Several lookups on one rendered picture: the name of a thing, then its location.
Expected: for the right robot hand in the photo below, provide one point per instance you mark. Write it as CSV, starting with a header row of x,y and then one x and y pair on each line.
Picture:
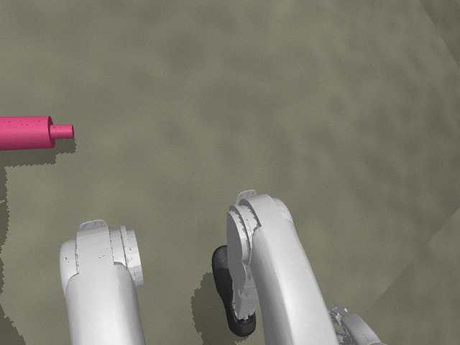
x,y
355,330

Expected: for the bottle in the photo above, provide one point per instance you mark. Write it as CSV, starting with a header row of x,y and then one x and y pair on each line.
x,y
31,132

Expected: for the right robot foot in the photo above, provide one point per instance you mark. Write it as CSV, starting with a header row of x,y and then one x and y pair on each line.
x,y
223,283

